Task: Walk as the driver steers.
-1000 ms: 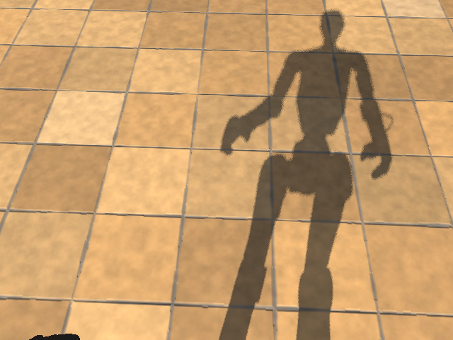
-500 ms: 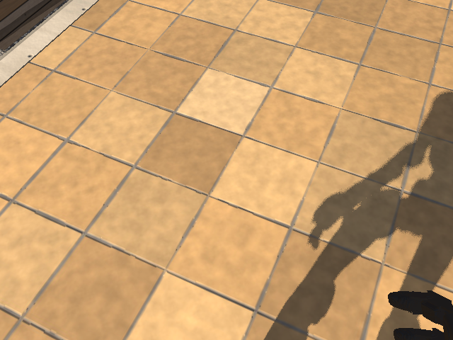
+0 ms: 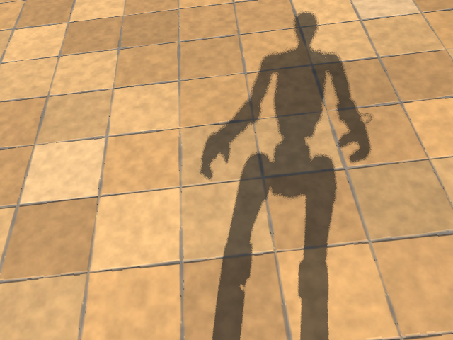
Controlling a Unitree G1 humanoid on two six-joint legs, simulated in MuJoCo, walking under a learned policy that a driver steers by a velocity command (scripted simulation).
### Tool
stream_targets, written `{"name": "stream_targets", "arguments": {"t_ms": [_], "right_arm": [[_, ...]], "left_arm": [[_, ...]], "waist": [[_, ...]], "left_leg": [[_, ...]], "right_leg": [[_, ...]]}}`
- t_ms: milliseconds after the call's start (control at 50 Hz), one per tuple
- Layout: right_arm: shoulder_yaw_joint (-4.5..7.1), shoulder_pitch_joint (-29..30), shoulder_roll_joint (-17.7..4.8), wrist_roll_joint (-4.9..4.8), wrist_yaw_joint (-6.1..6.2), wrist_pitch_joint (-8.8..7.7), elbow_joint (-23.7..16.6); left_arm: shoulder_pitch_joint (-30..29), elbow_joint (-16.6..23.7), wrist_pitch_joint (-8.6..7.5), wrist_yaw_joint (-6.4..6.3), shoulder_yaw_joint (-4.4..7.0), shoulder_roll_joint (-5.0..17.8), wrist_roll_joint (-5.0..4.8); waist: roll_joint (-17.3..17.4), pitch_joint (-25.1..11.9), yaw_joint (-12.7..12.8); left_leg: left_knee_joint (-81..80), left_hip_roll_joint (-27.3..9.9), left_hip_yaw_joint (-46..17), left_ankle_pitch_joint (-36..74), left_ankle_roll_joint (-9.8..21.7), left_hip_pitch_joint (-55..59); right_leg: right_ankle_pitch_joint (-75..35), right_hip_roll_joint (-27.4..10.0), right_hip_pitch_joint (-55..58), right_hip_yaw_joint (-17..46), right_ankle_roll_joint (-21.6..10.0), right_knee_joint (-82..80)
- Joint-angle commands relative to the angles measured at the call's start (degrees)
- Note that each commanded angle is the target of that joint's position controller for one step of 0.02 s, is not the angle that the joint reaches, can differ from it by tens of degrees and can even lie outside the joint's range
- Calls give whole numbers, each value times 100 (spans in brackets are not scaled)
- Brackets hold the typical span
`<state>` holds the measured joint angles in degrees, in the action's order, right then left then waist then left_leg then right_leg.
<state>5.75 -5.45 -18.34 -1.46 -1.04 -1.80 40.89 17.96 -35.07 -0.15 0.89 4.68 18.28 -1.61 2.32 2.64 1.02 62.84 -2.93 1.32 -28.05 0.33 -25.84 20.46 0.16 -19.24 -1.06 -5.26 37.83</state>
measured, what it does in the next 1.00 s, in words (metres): walks ahead, turning left: left foot, then right foot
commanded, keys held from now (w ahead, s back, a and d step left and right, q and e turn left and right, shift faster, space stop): w+q+shift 0.76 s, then w+e+shift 0.24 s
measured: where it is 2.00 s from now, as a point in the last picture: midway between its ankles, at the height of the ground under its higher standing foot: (197, 74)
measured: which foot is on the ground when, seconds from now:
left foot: up 0.00-0.44, down 0.46-0.90, up 0.92-1.00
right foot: down 0.00-0.48, up 0.50-0.88, down 0.90-1.00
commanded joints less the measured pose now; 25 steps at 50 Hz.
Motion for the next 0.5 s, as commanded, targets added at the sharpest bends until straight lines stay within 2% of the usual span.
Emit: {"name": "stream_targets", "arguments": {"t_ms": [20, 40, 60, 120, 180, 240, 340, 360, 380, 400, 420, 440, 460, 480, 500], "right_arm": [[162, 605, -713, 121, -65, -456, -576], [149, 431, -658, 125, -103, -464, -393], [113, 370, -550, 121, -123, -447, -275], [-12, 503, -320, 70, -106, -328, -209], [-64, 576, -344, -7, -132, -283, -219], [-106, 647, -362, -105, -226, -312, -260], [-279, 945, -172, -94, -482, -428, -407], [-306, 977, -148, -96, -513, -438, -453], [-300, 947, -189, -87, -514, -437, -506], [-251, 760, -305, -100, -481, -414, -532], [-176, 302, -471, -150, -432, -367, -515], [-51, -680, -767, -186, -385, -308, -369], [142, -2065, -1173, -170, -299, -244, -102], [226, -2766, -1542, -188, -168, -124, 62], [234, -2564, -1593, -143, -159, -199, -87]], "left_arm": [[130, 382, -247, -115, 150, 850, 26], [92, 415, -266, -170, 83, 716, 112], [189, 375, -303, -200, 62, 688, 151], [611, 169, -400, -220, 40, 737, 140], [790, 13, -463, -203, 26, 761, 183], [796, -108, -526, -181, 19, 743, 255], [673, -332, -538, -163, 5, 724, 212], [633, -365, -509, -173, 8, 762, 220], [620, -395, -474, -197, 23, 864, 240], [631, -428, -416, -235, 43, 985, 266], [586, -443, -332, -281, 66, 1117, 303], [425, -417, -261, -314, 91, 1241, 331], [201, -331, -268, -332, 79, 1277, 304], [492, -228, -432, -263, -156, 555, 443], [814, 64, -729, -125, -396, -16, 149]], "waist": [[-944, -89, -10], [-970, -235, -21], [-923, -291, 36], [-886, -91, 213], [-929, 233, 322], [-857, 603, 410], [-643, 943, 459], [-645, 917, 429], [-769, 738, 351], [-972, 405, 194], [-1225, 2, -112], [-1379, -549, -648], [-1050, -1225, -1359], [491, -1626, -1199], [1470, -2452, -668]], "left_leg": [[-142, -204, -654, 1102, 131, -2267], [-349, -171, -477, 1669, 36, -2004], [-579, -151, -354, 2114, -65, -1938], [-1103, -196, -247, 2871, -274, -2138], [-1355, -211, -267, 3261, -328, -2493], [-1629, -52, -392, 3513, -251, -2604], [-2598, 16, 117, 3761, 108, -2061], [-2795, 120, 292, 3628, 239, -1831], [-2856, 335, 523, 3396, 384, -1513], [-2740, 607, 756, 3006, 540, -1183], [-2543, 880, 955, 2493, 703, -763], [-2337, 1044, 974, 2136, 885, 253], [-2528, 1087, 636, 2215, 1138, 2313], [-2277, 147, -1071, 954, 1593, 4379], [-3842, -1198, -4959, -1812, 2760, 5509]], "right_leg": [[2008, -1589, 1683, 3119, -937, -2792], [1460, -1389, 1714, 2654, -822, -2801], [957, -1281, 1826, 2294, -751, -2835], [350, -1223, 1998, 1632, -619, -3044], [44, -1331, 2126, 1137, -520, -3281], [-361, -1386, 2093, 419, -393, -3488], [-1545, -1411, 2263, -559, -201, -3635], [-2410, -1398, 2380, -730, -147, -3490], [-4101, -1417, 2587, -836, -96, -3154], [-6092, -1444, 2911, -904, -20, -2603], [-7925, -1450, 3213, -968, 54, -1777], [-8937, -1464, 3081, -999, 104, -503], [-8597, -1315, 1938, -1009, 242, 1272], [-3343, -693, -350, -689, 450, 3582], [884, 519, -2327, 418, 673, 5357]]}}
Keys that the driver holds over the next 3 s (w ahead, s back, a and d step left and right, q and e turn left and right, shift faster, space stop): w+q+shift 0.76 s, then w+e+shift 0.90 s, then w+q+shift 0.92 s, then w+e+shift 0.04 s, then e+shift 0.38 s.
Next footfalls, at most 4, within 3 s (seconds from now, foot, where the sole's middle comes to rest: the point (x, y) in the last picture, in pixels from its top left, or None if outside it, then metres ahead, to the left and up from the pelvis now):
0.46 left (215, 329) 0.49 0.14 -0.76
0.90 right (234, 198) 0.95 0.09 -0.76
1.36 left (148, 140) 1.25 0.44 -0.76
1.80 right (226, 69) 1.66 0.13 -0.76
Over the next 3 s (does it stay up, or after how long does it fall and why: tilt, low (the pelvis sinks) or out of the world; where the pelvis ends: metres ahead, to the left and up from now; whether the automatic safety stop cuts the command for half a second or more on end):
stays up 2.45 0.30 0.01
